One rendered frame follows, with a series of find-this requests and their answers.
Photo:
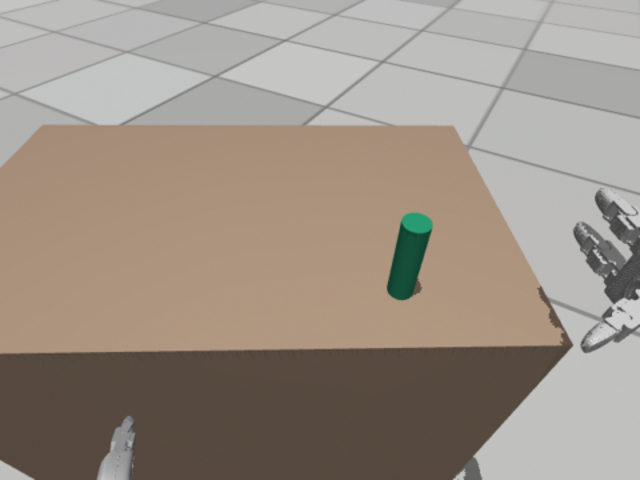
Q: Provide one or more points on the can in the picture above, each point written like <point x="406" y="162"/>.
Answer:
<point x="413" y="237"/>

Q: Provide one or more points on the left robot hand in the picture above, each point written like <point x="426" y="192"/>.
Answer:
<point x="118" y="464"/>

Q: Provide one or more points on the right robot hand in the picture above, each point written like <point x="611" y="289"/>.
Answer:
<point x="622" y="280"/>

